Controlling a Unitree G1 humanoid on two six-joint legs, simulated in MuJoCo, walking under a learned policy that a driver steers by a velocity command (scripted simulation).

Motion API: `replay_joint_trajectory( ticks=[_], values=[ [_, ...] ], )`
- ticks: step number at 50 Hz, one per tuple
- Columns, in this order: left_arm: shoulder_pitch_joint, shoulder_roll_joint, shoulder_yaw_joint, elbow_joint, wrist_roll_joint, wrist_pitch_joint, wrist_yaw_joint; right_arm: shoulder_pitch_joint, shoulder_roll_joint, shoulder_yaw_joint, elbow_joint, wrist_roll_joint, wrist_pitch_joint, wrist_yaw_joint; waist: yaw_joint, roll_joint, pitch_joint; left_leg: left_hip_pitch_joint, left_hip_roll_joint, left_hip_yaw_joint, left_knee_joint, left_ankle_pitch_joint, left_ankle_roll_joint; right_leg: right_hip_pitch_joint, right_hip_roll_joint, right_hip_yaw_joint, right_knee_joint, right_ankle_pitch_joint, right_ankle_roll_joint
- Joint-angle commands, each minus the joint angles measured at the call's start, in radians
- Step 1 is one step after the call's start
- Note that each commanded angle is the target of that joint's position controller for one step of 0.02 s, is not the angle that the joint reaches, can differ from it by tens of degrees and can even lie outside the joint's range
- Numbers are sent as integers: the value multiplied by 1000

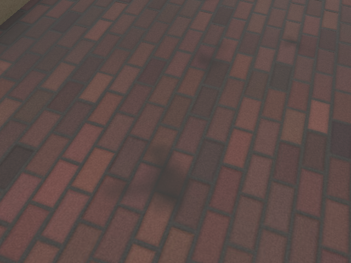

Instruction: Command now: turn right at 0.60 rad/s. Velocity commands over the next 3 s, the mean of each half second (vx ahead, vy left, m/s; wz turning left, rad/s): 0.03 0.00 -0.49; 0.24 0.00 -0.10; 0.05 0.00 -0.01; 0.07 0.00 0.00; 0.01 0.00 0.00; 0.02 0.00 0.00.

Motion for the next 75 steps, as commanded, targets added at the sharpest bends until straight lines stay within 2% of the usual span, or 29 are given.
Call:
replay_joint_trajectory(
  ticks=[1,4,5,6,7,8,12,20,23,28,32,33,34,35,36,38,41,44,50,53,54,55,56,58,60,64,68,71,75],
  values=[
    [-40,66,6,-95,-9,-17,0,21,-201,-58,-39,-2,-6,10,-33,217,-113,114,243,-134,-51,493,168,22,14,-76,-128,-14,-27],
    [20,65,5,-87,5,-35,13,5,-209,-62,-32,17,1,16,23,168,-128,30,233,-72,82,395,88,191,31,-88,-414,188,-69],
    [50,112,15,-81,22,-49,25,44,-188,-59,-23,16,4,20,37,37,-140,-87,189,-14,233,226,22,309,-32,55,-543,272,-91],
    [46,254,40,-113,18,-64,34,61,-81,-30,-80,0,14,26,-1,-273,-141,-377,37,60,495,-354,-66,421,-352,494,-581,575,-189],
    [143,284,61,-91,0,-65,30,-38,-121,-33,-107,2,34,5,90,-191,-153,-387,-25,-103,611,-419,-62,327,-403,511,-528,781,-332],
    [121,228,46,-80,-3,-63,33,-44,-134,-37,-100,14,43,2,57,-122,-107,-407,-1,-141,672,-354,-57,319,-345,420,-518,761,-342],
    [-12,131,13,-104,-8,-55,54,20,-165,-50,-50,-2,29,16,-3,-108,-102,-372,-2,-152,652,-132,-62,301,-171,272,-529,700,-258],
    [79,130,5,-65,9,-66,55,4,-133,-40,-43,3,44,18,38,-94,-120,-343,-17,-146,487,-125,-66,314,-182,333,-580,425,-280],
    [107,129,0,-39,22,-68,50,-38,-130,-37,-48,-8,30,34,59,-114,-67,-353,-25,-137,397,-129,-48,284,-182,417,-667,-41,-295],
    [132,143,0,1,23,-94,50,-51,-110,-25,-43,-3,-12,42,56,-78,-22,-262,-43,-124,239,-160,-5,232,-194,450,-668,-83,-306],
    [59,112,-7,-1,7,-105,50,129,-83,-17,23,2,-44,22,-62,-10,-24,178,-72,-108,-60,-34,46,-54,-105,377,-545,-110,-240],
    [29,50,-25,-20,7,-116,50,228,-134,-25,44,-6,-58,9,-107,104,-47,329,74,-292,-160,-186,66,-197,-29,283,-363,-118,-189],
    [24,-8,-41,-47,1,-128,48,299,-244,-46,50,-3,-65,4,-119,261,-81,391,301,-672,-317,-498,140,-327,100,92,-88,-100,-146],
    [-10,85,-20,-52,31,-131,50,292,-265,-61,75,-1,-62,9,-96,168,30,251,360,-786,-350,-577,208,-407,70,93,40,-73,-142],
    [19,95,-14,-31,36,-134,42,223,-200,-44,61,7,-66,16,-42,95,82,191,314,-712,-340,-494,207,-388,25,117,97,10,-138],
    [86,74,-18,23,29,-130,26,128,-122,-21,40,12,-80,24,14,101,61,162,202,-488,-328,-122,152,-303,-16,66,101,119,-106],
    [91,35,-28,45,36,-117,25,171,-98,-9,77,17,-98,28,18,117,-34,189,138,-274,-212,681,146,-227,-10,-14,142,172,-62],
    [10,2,-43,29,23,-106,24,210,-85,0,113,17,-88,24,-2,135,-52,195,112,-190,-166,920,136,-210,-6,-56,53,218,-39],
    [-64,-11,-62,38,16,-105,40,242,-88,7,168,13,-65,7,-32,156,-59,179,116,-184,-75,922,117,-36,26,-90,-235,296,-74],
    [81,18,-52,96,24,-131,63,199,-97,7,181,27,-68,6,59,92,-101,127,101,-196,91,813,75,214,5,-38,-472,508,-127],
    [177,85,-39,119,36,-143,73,211,-79,15,158,32,-77,6,75,11,-205,19,69,-176,214,536,42,428,-157,105,-425,877,-159],
    [214,118,-32,134,28,-134,80,346,8,36,177,57,-64,6,29,-170,-340,-73,-46,-133,423,-126,21,568,-392,330,-370,1263,-332],
    [204,64,-43,142,-13,-128,73,321,-44,20,207,43,-33,-4,48,-128,-352,-90,-87,-169,514,-408,21,483,-414,392,-413,1156,-404],
    [56,6,-64,118,-6,-123,77,202,-46,15,201,6,-13,0,15,-48,-153,-151,-58,-193,539,-377,14,283,-326,301,-533,763,-348],
    [-16,-11,-74,123,4,-119,92,191,-13,23,215,1,3,5,-35,-75,-82,-71,-29,-184,412,-273,-8,137,-239,187,-602,633,-271],
    [0,9,-70,158,8,-115,88,213,4,28,265,11,22,-7,-31,-78,-122,14,-50,-132,225,-183,-29,122,-194,140,-608,437,-233],
    [-15,15,-62,181,-5,-96,84,181,3,33,286,-5,20,-9,-39,-46,-48,113,-24,-143,-4,37,-5,-34,-151,151,-644,-42,-145],
    [25,-11,-58,208,-6,-81,78,135,-34,32,289,6,-8,-6,9,81,45,-129,48,-256,-127,-133,21,106,-77,95,-588,103,-103],
    [89,-5,-51,257,4,-94,76,146,-37,26,306,11,-33,-9,22,93,-50,-96,29,-251,-155,-227,31,223,-47,58,-486,102,-129]
  ],
)
Next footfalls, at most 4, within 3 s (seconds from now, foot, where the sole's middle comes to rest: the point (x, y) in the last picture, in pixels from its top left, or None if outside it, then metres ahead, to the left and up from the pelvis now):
0.10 right None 0.02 -0.12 -0.78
0.66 left None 0.11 0.06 -0.78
1.08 right None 0.27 -0.16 -0.78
1.38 left None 0.27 0.05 -0.78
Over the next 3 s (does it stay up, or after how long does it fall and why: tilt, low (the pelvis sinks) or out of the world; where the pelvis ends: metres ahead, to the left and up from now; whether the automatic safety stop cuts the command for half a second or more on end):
stays up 0.25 -0.06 0.00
